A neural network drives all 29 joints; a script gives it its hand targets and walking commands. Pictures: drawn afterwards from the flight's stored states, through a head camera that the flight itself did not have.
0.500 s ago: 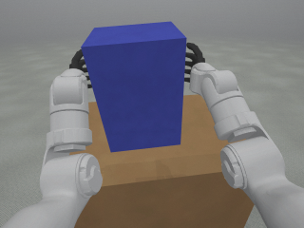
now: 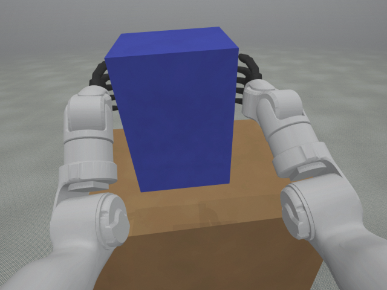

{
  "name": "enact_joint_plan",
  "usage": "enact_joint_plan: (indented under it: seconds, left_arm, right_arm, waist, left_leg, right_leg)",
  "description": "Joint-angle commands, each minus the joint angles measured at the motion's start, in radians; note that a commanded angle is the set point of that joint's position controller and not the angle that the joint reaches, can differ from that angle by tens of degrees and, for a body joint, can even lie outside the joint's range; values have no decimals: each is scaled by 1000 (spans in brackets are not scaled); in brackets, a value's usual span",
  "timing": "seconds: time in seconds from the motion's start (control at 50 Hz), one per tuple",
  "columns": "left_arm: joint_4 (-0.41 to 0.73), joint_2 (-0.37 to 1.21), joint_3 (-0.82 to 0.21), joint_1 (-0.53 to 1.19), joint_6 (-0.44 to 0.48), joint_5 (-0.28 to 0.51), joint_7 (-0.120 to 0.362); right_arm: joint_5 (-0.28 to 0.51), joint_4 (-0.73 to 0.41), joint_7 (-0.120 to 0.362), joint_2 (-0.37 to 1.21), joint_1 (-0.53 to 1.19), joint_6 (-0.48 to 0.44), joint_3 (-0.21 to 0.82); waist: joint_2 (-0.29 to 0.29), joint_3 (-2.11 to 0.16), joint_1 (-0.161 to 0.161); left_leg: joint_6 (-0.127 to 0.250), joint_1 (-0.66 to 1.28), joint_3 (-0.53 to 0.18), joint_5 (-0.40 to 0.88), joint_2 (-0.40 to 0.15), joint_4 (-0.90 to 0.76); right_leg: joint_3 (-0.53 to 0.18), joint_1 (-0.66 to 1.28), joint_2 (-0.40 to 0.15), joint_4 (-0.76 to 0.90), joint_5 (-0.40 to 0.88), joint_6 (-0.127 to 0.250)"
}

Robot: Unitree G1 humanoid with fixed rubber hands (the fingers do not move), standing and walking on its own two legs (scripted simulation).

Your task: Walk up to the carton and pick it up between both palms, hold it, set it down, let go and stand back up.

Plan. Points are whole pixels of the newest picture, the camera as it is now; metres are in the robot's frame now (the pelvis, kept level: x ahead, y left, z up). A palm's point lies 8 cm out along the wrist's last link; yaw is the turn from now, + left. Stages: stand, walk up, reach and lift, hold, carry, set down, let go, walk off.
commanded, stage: hold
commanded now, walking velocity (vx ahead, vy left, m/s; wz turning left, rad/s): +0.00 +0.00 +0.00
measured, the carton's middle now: (178, 112) +0.40 +0.00 +0.28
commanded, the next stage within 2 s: set down in 1.30 s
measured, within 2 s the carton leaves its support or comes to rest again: neither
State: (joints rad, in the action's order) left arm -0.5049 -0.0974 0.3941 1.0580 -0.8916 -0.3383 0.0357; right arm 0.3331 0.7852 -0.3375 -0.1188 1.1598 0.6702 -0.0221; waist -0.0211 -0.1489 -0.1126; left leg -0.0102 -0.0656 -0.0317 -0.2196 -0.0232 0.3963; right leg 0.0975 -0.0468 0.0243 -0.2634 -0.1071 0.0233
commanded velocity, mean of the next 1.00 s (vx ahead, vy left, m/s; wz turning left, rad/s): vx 0.00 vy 0.00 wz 0.00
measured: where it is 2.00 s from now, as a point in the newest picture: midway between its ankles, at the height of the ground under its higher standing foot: outside the picture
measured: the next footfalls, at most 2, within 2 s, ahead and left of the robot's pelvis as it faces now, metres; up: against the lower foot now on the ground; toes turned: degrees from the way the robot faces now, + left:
none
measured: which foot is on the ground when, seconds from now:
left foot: down 0.00-1.00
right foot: down 0.00-1.00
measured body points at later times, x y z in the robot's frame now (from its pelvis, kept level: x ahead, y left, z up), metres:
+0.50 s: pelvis +0.00 +0.00 +0.00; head -0.10 +0.01 +0.44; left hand +0.39 +0.15 +0.33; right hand +0.37 -0.14 +0.33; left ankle +0.01 +0.12 -0.75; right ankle +0.03 -0.10 -0.75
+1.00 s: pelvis +0.00 +0.00 +0.00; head -0.10 +0.01 +0.44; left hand +0.38 +0.15 +0.33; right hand +0.37 -0.14 +0.33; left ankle +0.01 +0.12 -0.75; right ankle +0.03 -0.10 -0.75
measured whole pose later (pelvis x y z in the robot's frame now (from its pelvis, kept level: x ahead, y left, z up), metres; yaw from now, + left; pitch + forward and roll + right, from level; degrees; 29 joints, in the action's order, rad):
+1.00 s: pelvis +0.00 +0.00 +0.00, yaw -1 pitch -6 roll -1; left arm -0.52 -0.10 0.42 1.07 -0.89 -0.35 0.04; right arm 0.33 0.78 -0.35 -0.11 1.16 0.68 -0.01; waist -0.02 -0.15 -0.10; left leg -0.01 -0.07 -0.02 -0.22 -0.03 0.39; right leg 0.09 -0.06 0.03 -0.27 -0.11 0.02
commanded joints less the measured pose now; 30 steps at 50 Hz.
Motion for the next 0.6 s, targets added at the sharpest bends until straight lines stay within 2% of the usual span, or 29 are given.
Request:
enact_joint_plan:
  seconds: [0.0,0.04,0.08,0.1,0.12,0.14,0.16,0.18,0.2,0.22,0.24,0.28,0.3,0.32,0.36,0.38,0.4,0.42,0.44,0.46,0.48,0.5,0.52,0.54,0.56,0.58]
  left_arm:
    - [100,544,-289,741,80,221,182]
    - [105,549,-287,802,83,239,178]
    - [126,539,-298,804,88,245,170]
    - [55,500,-251,755,77,223,173]
    - [104,529,-266,762,83,236,173]
    - [90,523,-272,776,86,239,173]
    - [112,543,-286,784,89,243,174]
    - [88,535,-283,782,87,244,174]
    - [59,524,-269,767,79,230,179]
    - [69,516,-268,758,81,225,181]
    - [87,512,-264,720,76,226,187]
    - [93,486,-251,700,72,220,199]
    - [96,483,-247,700,70,222,202]
    - [81,489,-246,712,69,217,208]
    - [123,535,-299,728,66,239,207]
    - [138,557,-321,721,67,249,205]
    - [192,554,-340,746,69,255,201]
    - [167,567,-336,759,70,262,196]
    - [172,566,-346,772,77,271,188]
    - [178,578,-349,746,76,268,183]
    - [145,573,-352,775,75,267,176]
    - [168,589,-368,751,75,274,169]
    - [125,573,-351,723,69,256,171]
    - [143,572,-336,739,72,250,172]
    - [149,567,-332,735,71,242,172]
    - [164,546,-320,725,75,237,174]
  right_arm:
    - [169,-251,186,567,738,-41,149]
    - [177,-248,194,566,788,-45,142]
    - [177,-235,193,583,757,-46,142]
    - [175,-221,187,576,754,-37,149]
    - [189,-262,183,590,761,-45,158]
    - [181,-249,184,595,757,-40,149]
    - [191,-289,180,596,783,-48,150]
    - [186,-264,180,593,778,-43,140]
    - [170,-230,179,581,756,-37,124]
    - [165,-209,178,578,728,-33,123]
    - [174,-224,176,586,693,-31,139]
    - [198,-284,164,585,730,-31,177]
    - [194,-271,155,567,706,-24,170]
    - [185,-274,154,562,713,-27,157]
    - [187,-302,154,551,720,-30,141]
    - [182,-314,153,555,706,-33,140]
    - [193,-330,157,570,711,-36,159]
    - [186,-332,162,552,744,-36,155]
    - [185,-312,168,553,734,-36,153]
    - [201,-344,167,561,740,-43,168]
    - [190,-310,174,534,753,-39,140]
    - [203,-326,176,549,751,-45,166]
    - [182,-289,175,526,706,-35,148]
    - [184,-258,177,538,713,-31,152]
    - [178,-255,178,550,698,-34,148]
    - [184,-263,178,572,683,-33,162]
  waist:
    - [-30,-234,12]
    - [-35,-245,21]
    - [-33,-287,12]
    - [2,-260,23]
    - [-12,-296,23]
    - [-9,-266,14]
    - [-21,-299,14]
    - [-18,-279,15]
    - [-22,-246,3]
    - [-9,-246,0]
    - [13,-254,5]
    - [17,-270,20]
    - [28,-254,-7]
    - [-5,-244,2]
    - [-36,-258,-22]
    - [-56,-273,-32]
    - [-54,-303,-31]
    - [-67,-298,-21]
    - [-73,-293,-26]
    - [-79,-311,-20]
    - [-88,-283,-32]
    - [-99,-306,-28]
    - [-81,-251,-32]
    - [-64,-239,-21]
    - [-74,-250,-12]
    - [-41,-270,1]
  left_leg:
    - [-38,-149,0,127,54,-108]
    - [-33,-194,-8,85,46,-112]
    - [-31,-179,2,122,49,-99]
    - [-20,-161,7,111,59,-97]
    - [-27,-150,2,132,58,-85]
    - [-25,-165,1,118,57,-86]
    - [-30,-158,1,136,56,-78]
    - [-31,-162,-8,132,60,-78]
    - [-30,-175,1,99,65,-85]
    - [-30,-154,-1,102,59,-91]
    - [-29,-143,-2,163,60,-88]
    - [-24,-161,10,185,69,-83]
    - [-24,-145,0,187,64,-83]
    - [-25,-159,6,159,71,-88]
    - [-42,-131,0,168,58,-86]
    - [-50,-117,0,196,64,-84]
    - [-59,-111,-4,218,57,-83]
    - [-58,-127,-6,195,54,-86]
    - [-57,-132,-15,179,47,-98]
    - [-61,-133,-6,204,50,-83]
    - [-63,-137,-9,176,49,-90]
    - [-67,-125,-21,214,42,-83]
    - [-64,-140,-9,188,42,-93]
    - [-61,-142,-8,162,44,-98]
    - [-60,-149,-5,166,48,-100]
    - [-52,-162,2,189,55,-97]
  right_leg:
    - [-86,233,44,-11,93,-41]
    - [-73,243,45,-32,71,-39]
    - [-85,271,37,-31,133,-46]
    - [-98,276,26,-11,130,-52]
    - [-98,282,33,-18,130,-49]
    - [-97,258,33,-13,105,-50]
    - [-95,261,33,-22,105,-47]
    - [-100,239,28,-15,110,-45]
    - [-108,243,17,-2,90,-47]
    - [-106,240,18,3,83,-44]
    - [-100,258,24,-1,158,-46]
    - [-100,319,18,-14,232,-56]
    - [-95,310,20,-22,250,-56]
    - [-96,311,22,-16,205,-55]
    - [-84,279,36,-16,161,-41]
    - [-89,268,38,-10,196,-37]
    - [-74,267,45,-27,208,-37]
    - [-63,283,55,-31,190,-37]
    - [-70,264,55,-33,172,-31]
    - [-68,294,55,-38,212,-33]
    - [-68,266,55,-35,175,-30]
    - [-71,284,56,-43,219,-30]
    - [-72,289,60,-26,189,-32]
    - [-70,270,57,-25,153,-32]
    - [-72,288,54,-22,156,-33]
    - [-77,308,46,-19,199,-40]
